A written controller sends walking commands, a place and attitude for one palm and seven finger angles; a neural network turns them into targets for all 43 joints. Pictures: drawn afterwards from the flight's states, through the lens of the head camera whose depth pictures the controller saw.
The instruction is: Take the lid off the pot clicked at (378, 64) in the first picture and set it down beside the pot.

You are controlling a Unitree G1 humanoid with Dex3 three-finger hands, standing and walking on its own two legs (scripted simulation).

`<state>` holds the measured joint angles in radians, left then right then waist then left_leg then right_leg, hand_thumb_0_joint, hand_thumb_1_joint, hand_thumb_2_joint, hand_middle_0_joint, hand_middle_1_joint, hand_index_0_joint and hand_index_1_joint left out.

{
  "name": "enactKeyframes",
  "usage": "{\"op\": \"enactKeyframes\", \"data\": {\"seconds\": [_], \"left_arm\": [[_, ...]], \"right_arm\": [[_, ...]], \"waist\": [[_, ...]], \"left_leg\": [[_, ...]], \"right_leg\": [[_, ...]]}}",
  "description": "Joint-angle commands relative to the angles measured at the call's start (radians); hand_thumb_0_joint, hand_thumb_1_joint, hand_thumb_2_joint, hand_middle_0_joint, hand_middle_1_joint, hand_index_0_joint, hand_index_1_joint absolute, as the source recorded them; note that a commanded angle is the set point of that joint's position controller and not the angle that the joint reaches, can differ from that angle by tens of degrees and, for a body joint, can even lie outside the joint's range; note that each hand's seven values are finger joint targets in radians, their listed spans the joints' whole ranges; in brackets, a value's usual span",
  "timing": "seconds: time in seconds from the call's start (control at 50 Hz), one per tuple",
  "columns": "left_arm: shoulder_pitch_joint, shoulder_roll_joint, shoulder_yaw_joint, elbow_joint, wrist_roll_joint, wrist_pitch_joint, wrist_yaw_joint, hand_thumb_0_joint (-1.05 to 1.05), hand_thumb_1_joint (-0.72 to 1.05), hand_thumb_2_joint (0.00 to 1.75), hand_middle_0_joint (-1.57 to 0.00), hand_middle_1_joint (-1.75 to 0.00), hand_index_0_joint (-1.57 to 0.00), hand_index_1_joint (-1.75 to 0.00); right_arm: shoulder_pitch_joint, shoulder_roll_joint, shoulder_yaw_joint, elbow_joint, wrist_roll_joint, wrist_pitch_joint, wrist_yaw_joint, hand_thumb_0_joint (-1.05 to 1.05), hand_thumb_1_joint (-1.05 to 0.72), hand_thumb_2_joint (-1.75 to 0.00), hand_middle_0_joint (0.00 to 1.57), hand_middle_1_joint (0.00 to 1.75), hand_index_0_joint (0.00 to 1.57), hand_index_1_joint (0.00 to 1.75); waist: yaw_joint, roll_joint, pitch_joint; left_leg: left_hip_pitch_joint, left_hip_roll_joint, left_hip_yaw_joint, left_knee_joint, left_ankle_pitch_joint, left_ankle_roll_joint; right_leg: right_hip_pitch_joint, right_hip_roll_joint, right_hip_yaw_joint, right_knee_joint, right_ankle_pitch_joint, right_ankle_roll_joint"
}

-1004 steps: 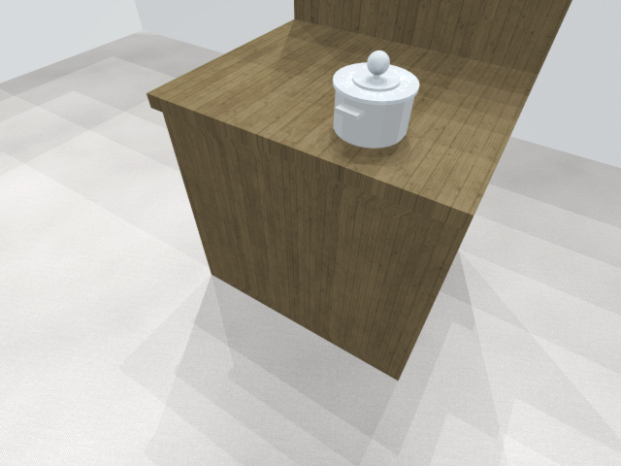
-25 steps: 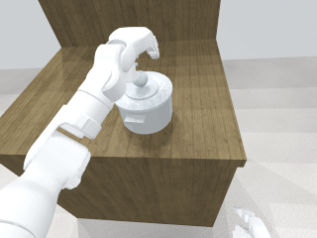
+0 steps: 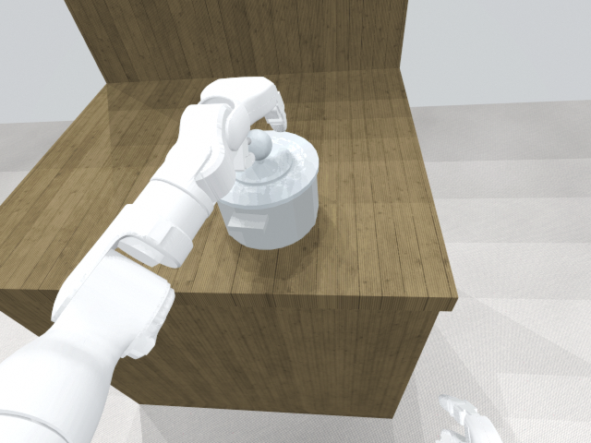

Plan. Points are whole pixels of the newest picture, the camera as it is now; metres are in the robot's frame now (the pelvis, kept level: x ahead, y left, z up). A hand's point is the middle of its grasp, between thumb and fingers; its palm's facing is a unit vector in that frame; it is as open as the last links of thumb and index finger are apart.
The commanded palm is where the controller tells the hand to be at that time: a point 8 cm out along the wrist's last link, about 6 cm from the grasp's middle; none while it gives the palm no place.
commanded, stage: lower the open fingers around the knob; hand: left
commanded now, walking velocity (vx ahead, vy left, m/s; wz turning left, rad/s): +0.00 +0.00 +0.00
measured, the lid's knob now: (256, 145) +0.49 +0.05 +0.17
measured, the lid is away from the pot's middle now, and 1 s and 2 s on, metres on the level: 0.00 0.00 0.00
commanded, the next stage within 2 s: close the fingers and squeeze the knob in 0.40 s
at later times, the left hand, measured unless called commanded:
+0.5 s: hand (251, 147) +0.47 +0.06 +0.18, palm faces -0.25 -0.01 -0.97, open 9.9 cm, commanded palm +0.44 +0.07 +0.24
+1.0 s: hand (245, 148) +0.46 +0.06 +0.18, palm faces -0.23 -0.01 -0.97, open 8.8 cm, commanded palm +0.44 +0.07 +0.24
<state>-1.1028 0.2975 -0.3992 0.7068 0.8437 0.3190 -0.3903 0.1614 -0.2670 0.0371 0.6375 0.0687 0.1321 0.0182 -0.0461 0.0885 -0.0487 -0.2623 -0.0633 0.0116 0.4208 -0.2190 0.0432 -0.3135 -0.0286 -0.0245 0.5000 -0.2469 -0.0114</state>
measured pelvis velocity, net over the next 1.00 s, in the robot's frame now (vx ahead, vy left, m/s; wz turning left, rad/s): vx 0.01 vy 0.01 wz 0.01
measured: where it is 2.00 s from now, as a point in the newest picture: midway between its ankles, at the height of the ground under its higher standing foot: outside the picture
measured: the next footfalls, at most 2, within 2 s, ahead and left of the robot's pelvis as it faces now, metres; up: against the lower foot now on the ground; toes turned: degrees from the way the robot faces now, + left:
none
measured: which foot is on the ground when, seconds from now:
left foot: down 0.00-1.00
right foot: down 0.00-1.00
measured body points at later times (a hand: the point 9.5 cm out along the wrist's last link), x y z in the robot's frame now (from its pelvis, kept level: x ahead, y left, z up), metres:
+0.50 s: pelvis +0.01 +0.01 +0.00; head +0.03 -0.04 +0.45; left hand +0.47 +0.06 +0.23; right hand +0.13 -0.23 -0.13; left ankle +0.00 +0.10 -0.74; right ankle +0.00 -0.11 -0.74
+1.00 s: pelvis +0.01 +0.01 +0.00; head +0.02 -0.03 +0.45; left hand +0.47 +0.06 +0.24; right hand +0.16 -0.23 -0.13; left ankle +0.00 +0.10 -0.74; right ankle +0.00 -0.11 -0.74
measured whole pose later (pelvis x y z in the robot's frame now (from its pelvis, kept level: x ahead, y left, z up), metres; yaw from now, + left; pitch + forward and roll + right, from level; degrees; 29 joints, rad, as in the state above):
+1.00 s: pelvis +0.01 +0.01 +0.00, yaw +0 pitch +4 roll +1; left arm -1.10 0.26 -0.42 0.74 0.85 0.33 -0.37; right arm 0.16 -0.26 0.03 0.64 0.06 0.13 0.03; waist -0.04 0.08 -0.06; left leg -0.27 -0.07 0.01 0.42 -0.23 0.06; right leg -0.31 -0.04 -0.03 0.49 -0.25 0.00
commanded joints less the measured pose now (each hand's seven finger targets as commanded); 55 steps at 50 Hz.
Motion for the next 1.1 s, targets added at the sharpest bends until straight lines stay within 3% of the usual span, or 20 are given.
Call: {"op": "enactKeyframes", "data": {"seconds": [0.0,0.08,0.12,0.2,0.22,0.26,0.3,0.36,0.4,0.42,0.48,0.5,0.64,0.72,0.76,0.82,0.86,0.92,0.96,1.08], "left_arm": [[-0.501,0.172,0.109,-0.203,0.004,-0.005,0.041,0.00,-0.38,1.68,-0.88,-0.08,-0.88,-0.08],[-0.489,0.234,0.155,-0.135,0.030,0.009,0.046,0.00,-0.38,1.68,-0.88,-0.08,-0.88,-0.08],[-0.504,0.165,0.095,-0.146,0.022,0.001,0.044,0.00,-0.38,1.68,-0.88,-0.08,-0.88,-0.08],[-0.572,0.119,0.060,-0.200,-0.003,-0.010,0.053,0.00,-0.38,1.68,-0.88,-0.08,-0.88,-0.08],[-0.602,0.187,0.108,-0.203,0.020,-0.011,0.063,0.00,-0.38,1.68,-0.88,-0.08,-0.88,-0.08],[-0.532,0.187,0.118,-0.069,0.038,0.007,0.067,0.00,-0.38,1.68,-0.88,-0.08,-0.88,-0.08],[-0.532,0.198,0.142,-0.085,0.017,-0.006,0.072,0.00,-0.38,1.68,-0.88,-0.08,-0.88,-0.08],[-0.528,0.118,0.069,-0.069,0.033,-0.001,0.067,0.00,-0.38,1.68,-0.88,-0.08,-0.88,-0.08],[-0.541,0.124,0.088,-0.128,0.009,-0.008,0.066,0.00,-0.38,1.68,-0.88,-0.08,-0.88,-0.08],[-0.544,0.171,0.118,-0.116,0.025,-0.004,0.067,0.00,-0.38,1.68,-0.88,-0.08,-0.88,-0.08],[-0.550,0.177,0.118,-0.088,0.034,0.004,0.067,0.00,-0.38,1.68,-0.88,-0.08,-0.88,-0.08],[-0.531,0.160,0.117,-0.082,0.016,-0.002,0.066,0.00,-0.25,1.33,-0.82,-0.08,-0.82,-0.08],[-0.546,0.161,0.104,-0.147,0.033,0.000,0.060,0.00,-0.17,1.31,-0.87,-0.08,-0.87,-0.08],[-0.515,0.174,0.121,-0.159,0.024,0.004,0.058,0.00,-0.12,1.28,-0.77,-0.37,-0.77,-0.37],[-0.514,0.138,0.087,-0.112,0.028,0.015,0.055,0.00,-0.10,1.27,-0.76,-0.44,-0.76,-0.44],[-0.565,0.153,0.093,-0.195,0.023,0.002,0.058,0.00,-0.06,1.25,-0.74,-0.53,-0.74,-0.53],[-0.548,0.125,0.071,-0.155,0.031,0.012,0.058,0.00,-0.03,1.24,-0.73,-0.58,-0.73,-0.58],[-0.561,0.162,0.104,-0.169,0.030,0.009,0.062,0.00,0.01,1.21,-0.73,-0.65,-0.73,-0.65],[-0.541,0.107,0.063,-0.131,0.029,0.017,0.060,0.00,0.03,1.19,-0.73,-0.68,-0.73,-0.68],[-0.550,0.149,0.095,-0.143,0.035,0.015,0.064,0.00,0.12,1.13,-0.74,-0.78,-0.74,-0.78]], "right_arm": [[-0.103,-0.097,-0.042,-0.156,0.003,-0.038,0.002,0.00,-0.90,-0.90,0.20,0.30,0.20,0.30],[-0.089,-0.095,-0.037,-0.138,0.002,-0.037,-0.005,0.00,-0.90,-0.90,0.20,0.30,0.20,0.30],[-0.094,-0.090,-0.039,-0.142,0.005,-0.036,-0.005,0.00,-0.90,-0.90,0.20,0.30,0.20,0.30],[-0.078,-0.092,-0.046,-0.139,0.005,-0.049,-0.004,0.00,-0.90,-0.90,0.20,0.30,0.20,0.30],[-0.070,-0.090,-0.047,-0.128,0.001,-0.055,-0.004,0.00,-0.90,-0.90,0.20,0.30,0.20,0.30],[-0.051,-0.094,-0.043,-0.107,-0.001,-0.048,-0.008,0.00,-0.90,-0.90,0.20,0.30,0.20,0.30],[-0.049,-0.104,-0.047,-0.112,-0.003,-0.048,-0.010,0.00,-0.90,-0.90,0.20,0.30,0.20,0.30],[-0.057,-0.090,-0.045,-0.116,0.001,-0.051,-0.004,0.00,-0.90,-0.90,0.20,0.30,0.20,0.30],[-0.055,-0.097,-0.051,-0.125,-0.003,-0.052,0.001,0.00,-0.90,-0.90,0.20,0.30,0.20,0.30],[-0.060,-0.095,-0.047,-0.123,-0.004,-0.051,0.000,0.00,-0.90,-0.90,0.20,0.30,0.20,0.30],[-0.056,-0.096,-0.043,-0.117,-0.002,-0.048,-0.004,0.00,-0.90,-0.90,0.20,0.30,0.20,0.30],[-0.047,-0.102,-0.048,-0.117,-0.003,-0.047,-0.003,0.00,-0.90,-0.90,0.20,0.30,0.20,0.30],[-0.065,-0.092,-0.049,-0.126,-0.002,-0.051,0.006,0.00,-0.90,-0.90,0.20,0.30,0.20,0.30],[-0.073,-0.093,-0.047,-0.130,-0.002,-0.045,0.009,0.00,-0.90,-0.90,0.20,0.30,0.20,0.30],[-0.073,-0.093,-0.043,-0.121,0.003,-0.037,0.005,0.00,-0.90,-0.90,0.20,0.30,0.20,0.30],[-0.084,-0.089,-0.045,-0.133,0.001,-0.047,0.007,0.00,-0.90,-0.90,0.20,0.30,0.20,0.30],[-0.077,-0.087,-0.044,-0.125,0.001,-0.043,0.008,0.00,-0.90,-0.90,0.20,0.30,0.20,0.30],[-0.083,-0.090,-0.042,-0.129,-0.003,-0.040,0.008,0.00,-0.90,-0.90,0.20,0.30,0.20,0.30],[-0.082,-0.087,-0.041,-0.124,0.002,-0.035,0.010,0.00,-0.90,-0.90,0.20,0.30,0.20,0.30],[-0.088,-0.088,-0.040,-0.129,-0.002,-0.035,0.007,0.00,-0.90,-0.90,0.20,0.30,0.20,0.30]], "waist": [[0.002,-0.176,-0.389],[0.008,-0.201,-0.353],[-0.006,-0.193,-0.362],[-0.021,-0.134,-0.379],[-0.015,-0.136,-0.420],[-0.011,-0.180,-0.363],[-0.009,-0.188,-0.371],[-0.013,-0.174,-0.364],[-0.012,-0.152,-0.391],[-0.006,-0.169,-0.414],[-0.007,-0.184,-0.384],[-0.011,-0.193,-0.374],[-0.008,-0.170,-0.419],[-0.002,-0.184,-0.406],[-0.012,-0.200,-0.344],[-0.008,-0.150,-0.410],[-0.013,-0.158,-0.389],[-0.005,-0.153,-0.413],[-0.012,-0.171,-0.367],[-0.003,-0.165,-0.400]], "left_leg": [[0.108,-0.003,-0.023,-0.018,0.252,0.027],[0.083,-0.001,-0.016,-0.026,0.237,0.028],[0.098,-0.001,-0.016,-0.027,0.230,0.027],[0.148,-0.003,-0.035,-0.018,0.246,0.028],[0.163,0.003,-0.039,-0.017,0.257,0.025],[0.117,0.001,-0.028,-0.022,0.242,0.026],[0.101,0.000,-0.027,-0.024,0.231,0.027],[0.123,0.003,-0.026,-0.022,0.271,0.025],[0.140,0.003,-0.034,-0.014,0.306,0.026],[0.138,0.004,-0.033,-0.017,0.299,0.025],[0.115,0.002,-0.023,-0.023,0.281,0.027],[0.110,0.001,-0.029,-0.021,0.295,0.028],[0.154,0.004,-0.033,-0.009,0.343,0.027],[0.145,0.005,-0.033,-0.013,0.335,0.026],[0.117,0.003,-0.024,-0.023,0.281,0.025],[0.165,0.005,-0.038,-0.013,0.320,0.023],[0.161,0.005,-0.040,-0.010,0.327,0.021],[0.156,0.005,-0.038,-0.012,0.310,0.019],[0.145,0.007,-0.038,-0.015,0.299,0.017],[0.140,0.004,-0.035,-0.013,0.312,0.019]], "right_leg": [[0.199,0.011,0.001,-0.035,0.358,-0.028],[0.201,0.015,0.003,-0.037,0.356,-0.023],[0.183,0.016,0.000,-0.039,0.342,-0.022],[0.143,0.019,-0.008,-0.037,0.322,-0.032],[0.161,0.024,-0.005,-0.027,0.328,-0.031],[0.151,0.024,-0.007,-0.034,0.327,-0.029],[0.171,0.016,0.000,-0.039,0.331,-0.028],[0.148,0.021,-0.008,-0.031,0.352,-0.030],[0.158,0.018,-0.008,-0.031,0.376,-0.033],[0.180,0.020,-0.004,-0.026,0.376,-0.029],[0.178,0.020,-0.004,-0.030,0.379,-0.028],[0.175,0.017,-0.009,-0.035,0.387,-0.031],[0.179,0.021,-0.007,-0.023,0.409,-0.031],[0.184,0.021,-0.009,-0.029,0.404,-0.030],[0.152,0.023,-0.016,-0.036,0.367,-0.028],[0.160,0.022,-0.012,-0.024,0.373,-0.033],[0.144,0.025,-0.017,-0.023,0.371,-0.034],[0.160,0.023,-0.012,-0.023,0.362,-0.035],[0.130,0.025,-0.020,-0.026,0.345,-0.035],[0.170,0.022,-0.010,-0.022,0.377,-0.035]]}}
